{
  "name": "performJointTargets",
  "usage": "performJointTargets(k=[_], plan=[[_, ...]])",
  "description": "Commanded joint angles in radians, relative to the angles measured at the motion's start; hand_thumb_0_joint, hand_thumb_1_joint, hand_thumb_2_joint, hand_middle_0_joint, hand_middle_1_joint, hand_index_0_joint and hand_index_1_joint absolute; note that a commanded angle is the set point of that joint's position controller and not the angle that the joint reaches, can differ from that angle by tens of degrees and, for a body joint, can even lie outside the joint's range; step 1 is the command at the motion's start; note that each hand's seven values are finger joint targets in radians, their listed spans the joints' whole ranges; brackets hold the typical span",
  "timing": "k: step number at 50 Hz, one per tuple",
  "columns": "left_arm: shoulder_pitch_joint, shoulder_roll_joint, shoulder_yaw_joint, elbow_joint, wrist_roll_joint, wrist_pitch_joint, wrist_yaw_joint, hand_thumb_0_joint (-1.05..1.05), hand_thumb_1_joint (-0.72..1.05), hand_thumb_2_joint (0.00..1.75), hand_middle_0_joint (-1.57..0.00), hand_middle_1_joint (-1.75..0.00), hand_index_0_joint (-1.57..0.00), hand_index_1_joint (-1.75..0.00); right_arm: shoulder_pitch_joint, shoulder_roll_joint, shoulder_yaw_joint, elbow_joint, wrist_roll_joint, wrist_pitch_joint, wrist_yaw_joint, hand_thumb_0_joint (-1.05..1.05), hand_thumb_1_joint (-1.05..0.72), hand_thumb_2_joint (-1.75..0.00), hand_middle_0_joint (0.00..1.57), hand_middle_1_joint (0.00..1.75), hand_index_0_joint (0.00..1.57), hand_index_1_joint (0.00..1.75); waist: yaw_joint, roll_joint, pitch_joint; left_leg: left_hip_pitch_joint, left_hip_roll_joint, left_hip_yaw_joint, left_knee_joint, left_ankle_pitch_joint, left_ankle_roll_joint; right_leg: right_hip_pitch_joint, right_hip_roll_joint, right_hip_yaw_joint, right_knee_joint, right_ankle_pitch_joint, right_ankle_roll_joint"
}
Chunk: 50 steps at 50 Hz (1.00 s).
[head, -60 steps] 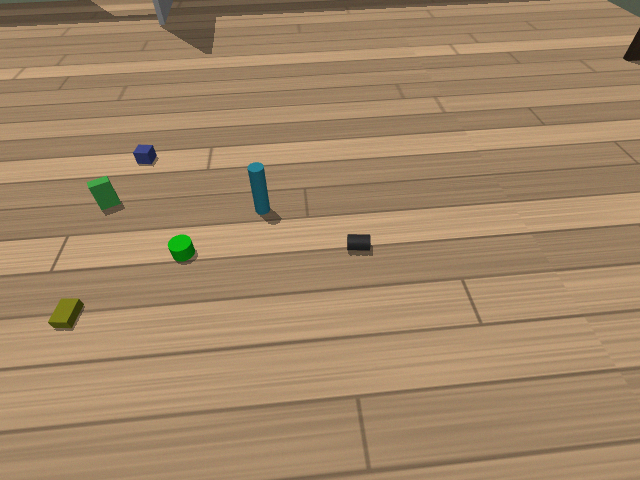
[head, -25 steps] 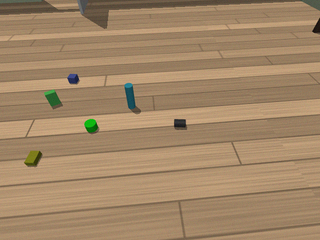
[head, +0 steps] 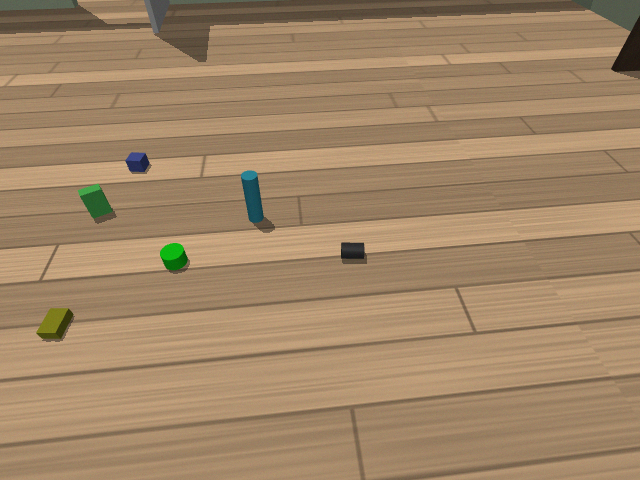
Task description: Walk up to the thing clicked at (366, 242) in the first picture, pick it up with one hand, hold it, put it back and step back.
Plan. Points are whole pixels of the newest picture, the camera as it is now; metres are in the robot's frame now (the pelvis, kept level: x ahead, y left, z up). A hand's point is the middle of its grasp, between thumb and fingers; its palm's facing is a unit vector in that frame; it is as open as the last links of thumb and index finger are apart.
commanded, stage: walk up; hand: left
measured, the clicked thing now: (352, 250) +1.14 -0.11 -0.75
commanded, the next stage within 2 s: none
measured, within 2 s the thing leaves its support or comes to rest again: neither
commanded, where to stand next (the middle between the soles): +0.80 -0.32 m, yaw -2 degrees
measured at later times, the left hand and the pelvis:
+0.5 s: hand (229, 470) +0.19 +0.15 -0.14, palm faces -0.04 -0.94 -0.34, open 7.4 cm; pelvis +0.14 -0.12 -0.01, yaw -3 degrees
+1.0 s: hand (293, 297) +0.49 +0.08 -0.15, palm faces -0.14 -0.91 -0.39, open 7.4 cm; pelvis +0.34 -0.20 -0.03, yaw -5 degrees
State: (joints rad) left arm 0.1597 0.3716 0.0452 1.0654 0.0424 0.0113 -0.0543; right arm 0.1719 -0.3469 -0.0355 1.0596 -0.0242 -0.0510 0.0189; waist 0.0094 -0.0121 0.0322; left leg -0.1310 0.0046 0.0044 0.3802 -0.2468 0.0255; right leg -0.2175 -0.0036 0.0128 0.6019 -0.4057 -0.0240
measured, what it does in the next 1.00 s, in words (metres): walks ahead: right foot, then left foot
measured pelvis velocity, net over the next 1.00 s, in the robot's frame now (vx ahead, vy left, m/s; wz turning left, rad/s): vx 0.34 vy -0.20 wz -0.08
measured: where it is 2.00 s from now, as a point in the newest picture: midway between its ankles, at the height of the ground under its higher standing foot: (424, 349)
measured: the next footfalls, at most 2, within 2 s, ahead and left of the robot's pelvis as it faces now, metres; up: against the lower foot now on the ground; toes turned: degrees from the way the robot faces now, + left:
right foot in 0.24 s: +0.18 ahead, -0.22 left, +0.00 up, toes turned -5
left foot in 0.62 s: +0.32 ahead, +0.00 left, +0.00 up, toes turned +2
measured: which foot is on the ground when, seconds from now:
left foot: down 0.00-0.24, up 0.26-0.60, down 0.62-1.00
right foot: up 0.00-0.22, down 0.24-0.64, up 0.66-0.96, down 0.98-1.00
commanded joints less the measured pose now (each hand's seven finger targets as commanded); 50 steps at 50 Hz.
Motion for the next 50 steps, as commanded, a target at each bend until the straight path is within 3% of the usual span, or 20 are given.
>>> performJointTargets(k=[1,8,11,12,13,14,16,20,27,30,31,32,33,34,37,40,45,48,49,50], plan=[[-0.110,0.239,0.080,-0.160,0.004,-0.028,-0.021,0.00,0.90,0.90,-0.20,-0.30,-0.20,-0.30,0.098,-0.355,-0.112,-0.083,-0.005,-0.051,-0.030,0.00,-0.90,-0.90,0.20,0.30,0.20,0.30,-0.051,0.038,0.048,0.159,0.361,-0.412,-0.200,-0.375,0.202,-0.474,-0.082,0.178,0.328,-0.016,-0.014],[-0.054,0.227,0.093,-0.185,-0.002,-0.030,-0.068,0.00,0.90,0.90,-0.20,-0.30,-0.20,-0.30,0.002,-0.356,-0.122,-0.178,-0.024,-0.050,-0.008,0.00,-0.90,-0.90,0.20,0.30,0.20,0.30,-0.008,0.197,0.064,-0.120,0.240,-0.100,-0.159,-0.249,0.144,-0.119,-0.080,-0.010,0.053,0.081,0.019],[0.183,0.266,0.122,-0.111,0.003,-0.045,-0.048,0.00,0.90,0.90,-0.20,-0.30,-0.20,-0.30,-0.025,-0.306,-0.105,-0.193,-0.022,-0.034,-0.011,0.00,-0.90,-0.90,0.20,0.30,0.20,0.30,0.112,0.001,-0.030,-0.307,0.162,0.016,0.203,-0.214,0.092,0.266,-0.016,-0.080,-0.036,0.169,0.015],[0.302,0.331,0.145,-0.093,0.010,-0.055,-0.030,0.00,0.90,0.90,-0.20,-0.30,-0.20,-0.30,0.021,-0.241,-0.079,-0.196,-0.022,-0.030,-0.013,0.00,-0.90,-0.90,0.20,0.30,0.20,0.30,0.166,-0.251,-0.064,-0.451,0.057,0.110,0.534,-0.261,0.065,0.389,-0.047,0.024,-0.144,-0.041,-0.013],[0.332,0.425,0.161,-0.131,0.009,-0.058,-0.018,0.00,0.90,0.90,-0.20,-0.30,-0.20,-0.30,0.028,-0.191,-0.053,-0.237,0.010,-0.032,-0.010,0.00,-0.90,-0.90,0.20,0.30,0.20,0.30,0.171,-0.459,-0.044,-0.603,-0.070,0.035,0.765,-0.382,0.022,0.304,-0.304,0.569,-0.438,-0.430,-0.101],[0.202,0.442,0.149,-0.177,-0.004,-0.058,-0.019,0.00,0.90,0.90,-0.20,-0.30,-0.20,-0.30,0.024,-0.296,-0.086,-0.220,0.000,-0.023,-0.016,0.00,-0.90,-0.90,0.20,0.30,0.20,0.30,0.106,-0.258,0.032,-0.519,0.002,-0.089,0.832,-0.326,0.017,0.091,-0.402,0.738,-0.510,-0.585,-0.206],[0.065,0.371,0.129,-0.227,-0.024,-0.059,-0.013,0.00,0.90,0.90,-0.20,-0.30,-0.20,-0.30,0.104,-0.337,-0.095,-0.163,0.021,-0.023,-0.004,0.00,-0.90,-0.90,0.20,0.30,0.20,0.30,0.017,-0.115,0.067,-0.487,0.075,-0.087,0.797,-0.191,0.022,0.031,-0.322,0.507,-0.428,-0.431,-0.196],[0.061,0.309,0.108,-0.252,-0.019,-0.066,-0.009,0.00,0.90,0.90,-0.20,-0.30,-0.20,-0.30,0.187,-0.299,-0.093,-0.147,0.010,-0.018,0.019,0.00,-0.90,-0.90,0.20,0.30,0.20,0.30,-0.003,-0.164,0.073,-0.350,0.090,-0.012,0.603,-0.118,-0.008,-0.090,-0.220,0.257,-0.414,-0.219,-0.183],[0.090,0.311,0.101,-0.306,-0.015,-0.072,-0.015,0.00,0.90,0.90,-0.20,-0.30,-0.20,-0.30,0.093,-0.272,-0.095,-0.229,0.002,-0.044,0.028,0.00,-0.90,-0.90,0.20,0.30,0.20,0.30,0.023,-0.077,0.069,-0.236,0.075,0.042,0.289,-0.026,-0.006,-0.093,-0.222,0.179,-0.354,-0.109,-0.188],[0.083,0.278,0.079,-0.326,-0.013,-0.065,-0.019,0.00,0.90,0.90,-0.20,-0.30,-0.20,-0.30,0.207,-0.274,-0.106,-0.212,0.000,-0.066,0.012,0.00,-0.90,-0.90,0.20,0.30,0.20,0.30,-0.053,0.007,0.023,0.034,0.016,0.089,0.152,0.034,0.012,-0.199,-0.163,0.089,-0.139,-0.007,-0.150],[0.110,0.232,0.062,-0.332,-0.017,-0.065,-0.017,0.00,0.90,0.90,-0.20,-0.30,-0.20,-0.30,0.287,-0.316,-0.121,-0.197,-0.006,-0.076,-0.002,0.00,-0.90,-0.90,0.20,0.30,0.20,0.30,-0.094,0.130,-0.034,0.213,0.052,-0.016,0.086,-0.086,0.050,-0.306,-0.094,0.022,0.093,0.121,-0.115],[0.144,0.155,0.048,-0.347,-0.024,-0.068,-0.017,0.00,0.90,0.90,-0.20,-0.30,-0.20,-0.30,0.368,-0.415,-0.148,-0.210,-0.019,-0.084,-0.016,0.00,-0.90,-0.90,0.20,0.30,0.20,0.30,-0.112,0.334,-0.095,0.332,0.343,-0.503,-0.072,-0.331,0.143,-0.491,0.043,-0.059,0.420,-0.032,-0.039],[0.137,0.267,0.081,-0.328,-0.016,-0.060,-0.002,0.00,0.90,0.90,-0.20,-0.30,-0.20,-0.30,0.340,-0.454,-0.153,-0.235,0.009,-0.082,-0.014,0.00,-0.90,-0.90,0.20,0.30,0.20,0.30,-0.112,0.209,-0.076,0.277,0.475,-0.755,-0.156,-0.425,0.276,-0.537,0.039,0.076,0.537,-0.170,-0.028],[0.097,0.307,0.077,-0.326,-0.015,-0.062,0.005,0.00,0.90,0.90,-0.20,-0.30,-0.20,-0.30,0.306,-0.417,-0.147,-0.242,0.021,-0.079,-0.017,0.00,-0.90,-0.90,0.20,0.30,0.20,0.30,-0.093,0.070,-0.016,0.206,0.464,-0.654,-0.129,-0.322,0.281,-0.552,-0.013,0.133,0.585,-0.104,-0.022],[0.140,0.276,0.078,-0.287,-0.026,-0.064,-0.001,0.00,0.90,0.90,-0.20,-0.30,-0.20,-0.30,0.209,-0.344,-0.108,-0.273,0.022,-0.085,-0.021,0.00,-0.90,-0.90,0.20,0.30,0.20,0.30,-0.027,0.093,0.040,0.066,0.337,-0.288,-0.057,0.078,0.209,-0.457,-0.076,0.139,0.492,0.007,-0.006],[0.104,0.239,0.076,-0.303,-0.028,-0.058,-0.025,0.00,0.90,0.90,-0.20,-0.30,-0.20,-0.30,0.213,-0.347,-0.104,-0.286,0.015,-0.086,-0.017,0.00,-0.90,-0.90,0.20,0.30,0.20,0.30,-0.036,0.159,0.035,-0.003,0.298,-0.118,-0.044,0.317,0.208,-0.352,-0.087,0.037,0.327,0.034,0.023],[0.052,0.214,0.082,-0.315,-0.026,-0.058,-0.045,0.00,0.90,0.90,-0.20,-0.30,-0.20,-0.30,0.183,-0.375,-0.105,-0.307,0.019,-0.080,-0.010,0.00,-0.90,-0.90,0.20,0.30,0.20,0.30,-0.019,0.187,-0.015,-0.089,0.253,-0.019,0.023,0.280,0.151,-0.140,-0.060,-0.056,0.081,0.188,-0.006],[0.203,0.266,0.117,-0.256,-0.024,-0.059,-0.038,0.00,0.90,0.90,-0.20,-0.30,-0.20,-0.30,0.134,-0.340,-0.091,-0.321,0.020,-0.063,-0.015,0.00,-0.90,-0.90,0.20,0.30,0.20,0.30,0.085,0.040,-0.080,-0.258,0.207,0.031,0.275,0.158,0.099,0.191,-0.004,-0.098,0.010,0.219,-0.023],[0.299,0.317,0.139,-0.236,-0.018,-0.067,-0.028,0.00,0.90,0.90,-0.20,-0.30,-0.20,-0.30,0.168,-0.288,-0.071,-0.322,0.018,-0.059,-0.015,0.00,-0.90,-0.90,0.20,0.30,0.20,0.30,0.134,-0.152,-0.104,-0.370,0.127,0.101,0.558,0.081,0.072,0.310,-0.035,-0.018,-0.078,0.054,-0.043],[0.333,0.410,0.154,-0.261,-0.016,-0.075,-0.013,0.00,0.90,0.90,-0.20,-0.30,-0.20,-0.30,0.185,-0.217,-0.043,-0.352,0.028,-0.057,-0.016,0.00,-0.90,-0.90,0.20,0.30,0.20,0.30,0.136,-0.391,-0.091,-0.582,0.003,0.102,0.802,-0.271,0.029,0.320,-0.310,0.474,-0.301,-0.204,-0.141]])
